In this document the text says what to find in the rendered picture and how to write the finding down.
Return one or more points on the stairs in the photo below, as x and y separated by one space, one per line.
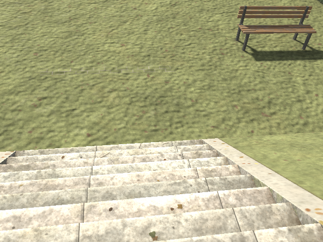
174 191

